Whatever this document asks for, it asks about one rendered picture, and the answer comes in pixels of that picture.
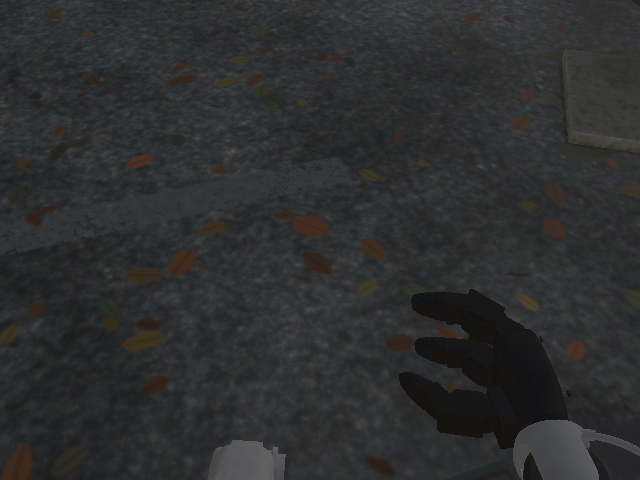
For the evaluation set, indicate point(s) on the left robot thigh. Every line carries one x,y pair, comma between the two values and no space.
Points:
247,460

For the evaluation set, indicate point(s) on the left robot shin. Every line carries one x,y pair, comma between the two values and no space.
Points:
214,453

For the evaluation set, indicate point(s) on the right robot forearm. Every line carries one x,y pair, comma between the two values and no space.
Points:
554,450

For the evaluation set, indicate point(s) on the right robot hand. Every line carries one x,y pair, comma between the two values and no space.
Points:
522,387

